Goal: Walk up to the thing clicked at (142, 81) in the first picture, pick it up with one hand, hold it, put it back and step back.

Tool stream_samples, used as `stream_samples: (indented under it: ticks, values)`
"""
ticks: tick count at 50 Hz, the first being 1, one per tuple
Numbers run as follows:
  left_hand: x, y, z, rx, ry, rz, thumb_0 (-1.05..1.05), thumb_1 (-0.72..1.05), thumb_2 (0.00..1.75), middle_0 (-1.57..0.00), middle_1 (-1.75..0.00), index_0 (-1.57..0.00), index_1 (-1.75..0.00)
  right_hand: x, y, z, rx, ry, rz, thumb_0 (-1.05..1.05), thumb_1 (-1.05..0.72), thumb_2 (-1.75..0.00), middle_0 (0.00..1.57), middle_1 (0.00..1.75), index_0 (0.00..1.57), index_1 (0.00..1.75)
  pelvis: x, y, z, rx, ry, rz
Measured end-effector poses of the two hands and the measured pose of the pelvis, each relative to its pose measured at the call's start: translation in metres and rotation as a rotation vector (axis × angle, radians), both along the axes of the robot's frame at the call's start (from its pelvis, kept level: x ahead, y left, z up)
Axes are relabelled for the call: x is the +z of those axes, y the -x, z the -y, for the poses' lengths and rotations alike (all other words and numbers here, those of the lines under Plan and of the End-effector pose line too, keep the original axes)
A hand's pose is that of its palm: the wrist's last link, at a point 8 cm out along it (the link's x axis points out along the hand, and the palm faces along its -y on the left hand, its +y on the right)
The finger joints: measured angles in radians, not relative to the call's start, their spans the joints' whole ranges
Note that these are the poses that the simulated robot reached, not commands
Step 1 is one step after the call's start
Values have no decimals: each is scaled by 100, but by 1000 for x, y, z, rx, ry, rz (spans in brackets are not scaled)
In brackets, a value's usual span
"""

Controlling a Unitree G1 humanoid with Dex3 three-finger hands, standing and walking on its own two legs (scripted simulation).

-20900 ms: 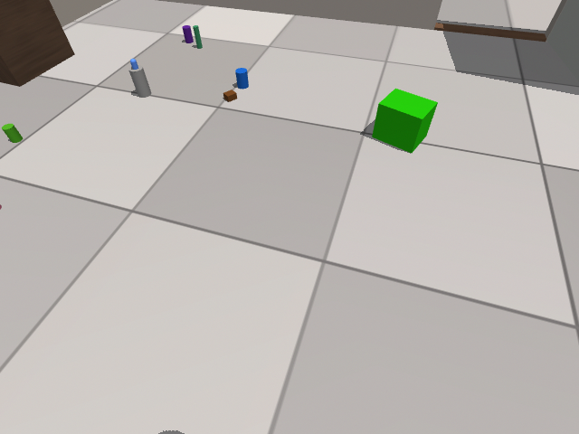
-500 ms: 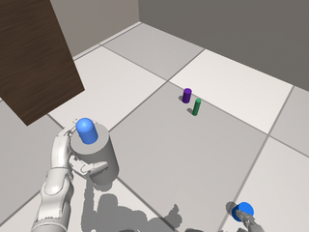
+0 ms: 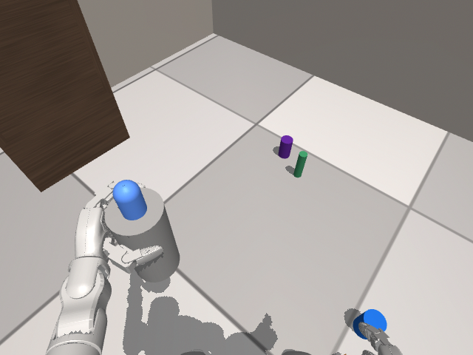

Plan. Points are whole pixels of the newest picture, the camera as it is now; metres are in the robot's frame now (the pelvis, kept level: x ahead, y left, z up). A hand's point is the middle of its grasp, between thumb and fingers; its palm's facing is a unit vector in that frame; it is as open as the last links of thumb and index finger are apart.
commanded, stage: hold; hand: left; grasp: from the side
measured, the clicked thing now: (143, 229) +0.32 +0.17 +0.03
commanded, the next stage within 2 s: crouch in 1.38 s
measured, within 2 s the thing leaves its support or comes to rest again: neither
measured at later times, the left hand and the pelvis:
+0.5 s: hand (136, 229) +0.31 +0.18 +0.04, palm faces +0.08 -1.00 -0.05, open 12.0 cm; pelvis +0.00 +0.00 +0.00, yaw +0 degrees
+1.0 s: hand (142, 228) +0.32 +0.17 +0.03, palm faces +0.10 -0.99 -0.03, open 12.0 cm; pelvis +0.00 -0.01 +0.00, yaw +0 degrees
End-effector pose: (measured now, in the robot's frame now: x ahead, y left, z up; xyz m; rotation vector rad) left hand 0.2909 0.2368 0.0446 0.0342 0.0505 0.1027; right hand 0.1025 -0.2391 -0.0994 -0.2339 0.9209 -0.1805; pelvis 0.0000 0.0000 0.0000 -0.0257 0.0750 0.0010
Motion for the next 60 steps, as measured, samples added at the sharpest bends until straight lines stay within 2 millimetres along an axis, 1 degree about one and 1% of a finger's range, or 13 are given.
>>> stream_samples:
  ticks: [6,11,16,23,27,30,38,42,47,53,56,60]
  values:
    - [0,-4,5,-49,-12,-13,-2,-61,97,-62,-101,-62,-101,0,-1,0,0,-9,6,1,-93,-91,21,30,20,29,0,1,-1,-1,0,-1]
    - [-8,-2,12,-51,22,-33,-2,-61,97,-62,-101,-62,-101,0,-1,1,-1,-11,8,1,-93,-91,21,30,20,29,1,2,-1,-5,-1,-2]
    - [-13,2,13,-30,26,-31,-2,-61,97,-61,-101,-62,-101,2,0,2,1,-5,7,1,-93,-91,21,30,20,29,0,3,0,-7,-4,-5]
    - [-5,5,6,-30,-13,-15,-2,-61,97,-61,-101,-62,-102,1,1,3,3,2,3,1,-93,-91,21,30,20,29,0,2,2,0,1,-3]
    - [0,2,2,-9,-7,-8,-2,-61,97,-61,-101,-62,-102,-1,3,3,4,-3,2,1,-93,-91,21,30,20,29,0,3,2,3,-1,2]
    - [2,-2,2,-4,2,-2,-2,-61,97,-61,-101,-62,-102,-2,3,3,7,-8,4,1,-93,-91,21,30,20,29,0,4,2,4,-3,2]
    - [-4,-3,18,-71,6,-21,-2,-61,97,-61,-101,-62,-102,0,3,6,5,-12,6,1,-93,-91,21,30,20,29,0,5,4,-1,-5,-4]
    - [-9,-1,23,-60,26,-32,-2,-61,97,-61,-101,-62,-102,1,1,8,-2,-5,9,1,-93,-91,21,30,20,29,1,3,5,-3,-5,-3]
    - [-10,0,17,-12,31,-22,-2,-61,98,-61,-102,-61,-102,3,0,9,-1,4,13,1,-93,-91,21,30,20,29,0,3,7,-4,-8,-5]
    - [-3,0,8,-17,-13,-8,-2,-61,98,-61,-102,-61,-103,0,1,10,3,5,7,1,-93,-91,21,30,20,29,-1,4,8,1,-4,-4]
    - [1,-1,6,-31,-17,-4,-2,-61,98,-61,-102,-61,-103,-1,3,9,5,0,4,1,-93,-91,21,30,20,29,-1,5,7,3,-3,-3]
    - [0,-3,8,-28,11,-5,-2,-61,98,-61,-102,-61,-103,-2,2,7,7,-7,5,1,-93,-91,21,30,20,29,0,5,5,3,-4,-6]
